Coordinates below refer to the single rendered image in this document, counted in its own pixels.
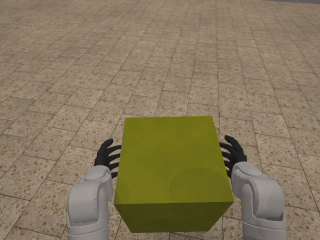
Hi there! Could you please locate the robot right forearm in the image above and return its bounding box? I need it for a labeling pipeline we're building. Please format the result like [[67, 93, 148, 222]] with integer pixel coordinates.
[[231, 161, 287, 240]]

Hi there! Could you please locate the left robot hand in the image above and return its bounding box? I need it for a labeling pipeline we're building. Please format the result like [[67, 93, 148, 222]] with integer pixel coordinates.
[[94, 138, 122, 179]]

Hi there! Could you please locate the right robot hand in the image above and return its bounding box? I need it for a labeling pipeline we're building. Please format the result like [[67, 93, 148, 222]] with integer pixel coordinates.
[[219, 135, 247, 179]]

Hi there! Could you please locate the carton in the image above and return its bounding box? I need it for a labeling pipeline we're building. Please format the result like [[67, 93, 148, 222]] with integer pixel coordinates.
[[113, 116, 234, 233]]

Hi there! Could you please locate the robot left forearm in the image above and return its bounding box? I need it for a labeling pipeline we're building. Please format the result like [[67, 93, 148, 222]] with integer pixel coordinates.
[[66, 165, 114, 240]]

